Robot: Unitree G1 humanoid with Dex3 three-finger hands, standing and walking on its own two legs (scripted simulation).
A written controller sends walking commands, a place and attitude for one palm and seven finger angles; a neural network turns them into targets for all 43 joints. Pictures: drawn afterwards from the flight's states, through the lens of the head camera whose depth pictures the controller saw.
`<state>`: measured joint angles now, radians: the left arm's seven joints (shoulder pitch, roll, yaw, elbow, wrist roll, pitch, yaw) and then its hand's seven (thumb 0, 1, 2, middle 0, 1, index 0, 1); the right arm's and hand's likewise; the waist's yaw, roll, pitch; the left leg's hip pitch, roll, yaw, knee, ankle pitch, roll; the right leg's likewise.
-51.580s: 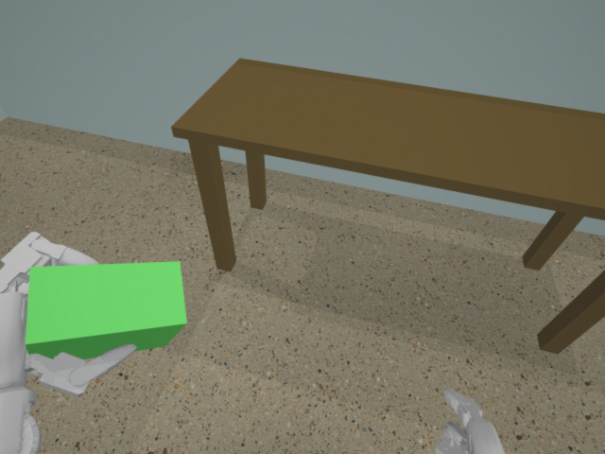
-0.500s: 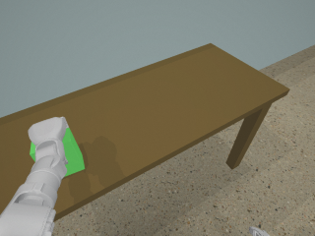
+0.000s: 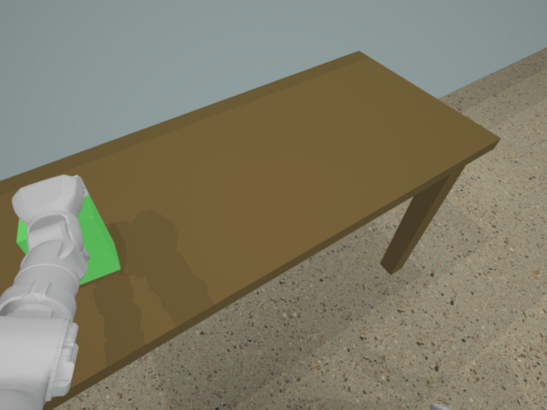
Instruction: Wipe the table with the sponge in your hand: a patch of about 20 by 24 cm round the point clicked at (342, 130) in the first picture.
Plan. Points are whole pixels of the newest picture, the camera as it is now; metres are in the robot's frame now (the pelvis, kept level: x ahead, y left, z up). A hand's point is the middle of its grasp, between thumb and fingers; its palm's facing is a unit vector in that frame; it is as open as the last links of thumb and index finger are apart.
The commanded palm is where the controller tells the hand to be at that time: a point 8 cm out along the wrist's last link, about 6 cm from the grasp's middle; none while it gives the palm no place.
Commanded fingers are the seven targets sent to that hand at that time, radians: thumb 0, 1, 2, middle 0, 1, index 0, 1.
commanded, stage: wipe forward along the middle lane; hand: left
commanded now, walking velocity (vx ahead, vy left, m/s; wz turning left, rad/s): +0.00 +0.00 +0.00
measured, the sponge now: (78, 252) +0.38 +0.34 -0.02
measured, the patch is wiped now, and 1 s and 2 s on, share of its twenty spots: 1.00 1.00 1.00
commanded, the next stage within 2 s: slide back across to the first lane in 0.08 s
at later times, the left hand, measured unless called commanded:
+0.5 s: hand (46, 212) +0.42 +0.38 +0.04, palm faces -0.07 -0.06 -1.00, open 10.6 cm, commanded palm +0.38 +0.38 +0.09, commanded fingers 0.00 0.10 1.30 -1.20 -1.60 -1.20 -1.60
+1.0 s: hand (5, 229) +0.39 +0.43 +0.04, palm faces -0.06 -0.05 -1.00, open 10.7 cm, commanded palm +0.35 +0.41 +0.09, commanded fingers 0.00 0.10 1.30 -1.20 -1.60 -1.20 -1.60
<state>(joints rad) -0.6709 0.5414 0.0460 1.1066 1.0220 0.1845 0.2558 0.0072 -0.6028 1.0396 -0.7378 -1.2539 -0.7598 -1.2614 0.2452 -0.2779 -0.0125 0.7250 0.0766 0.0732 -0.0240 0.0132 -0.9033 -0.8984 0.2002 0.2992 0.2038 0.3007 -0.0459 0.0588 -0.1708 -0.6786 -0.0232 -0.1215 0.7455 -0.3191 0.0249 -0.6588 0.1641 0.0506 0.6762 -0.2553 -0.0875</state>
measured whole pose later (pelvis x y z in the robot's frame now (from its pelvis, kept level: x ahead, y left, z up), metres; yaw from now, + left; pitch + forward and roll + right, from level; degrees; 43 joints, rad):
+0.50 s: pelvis +0.02 +0.05 +0.01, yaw -1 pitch +14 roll -2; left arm -0.65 0.53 0.08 1.06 1.03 0.18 0.27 0.01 -0.59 1.04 -0.72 -1.28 -0.74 -1.29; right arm 0.28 -0.26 -0.01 0.72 0.07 0.10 -0.02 0.01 -0.90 -0.90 0.20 0.30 0.20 0.30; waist -0.06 0.05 -0.17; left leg -0.62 -0.06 -0.09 0.71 -0.31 0.04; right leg -0.59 0.12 0.09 0.61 -0.26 -0.03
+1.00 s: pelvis +0.05 +0.08 +0.02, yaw +1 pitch +10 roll -3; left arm -0.42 0.51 0.04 0.78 1.01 0.23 0.22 0.01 -0.56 1.04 -0.66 -1.33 -0.68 -1.34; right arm 0.17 -0.25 0.00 0.66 0.07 0.15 0.00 0.01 -0.90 -0.90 0.20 0.30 0.21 0.30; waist 0.01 0.04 -0.16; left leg -0.47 -0.09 -0.10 0.63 -0.32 0.08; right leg -0.42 0.08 0.09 0.51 -0.27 0.00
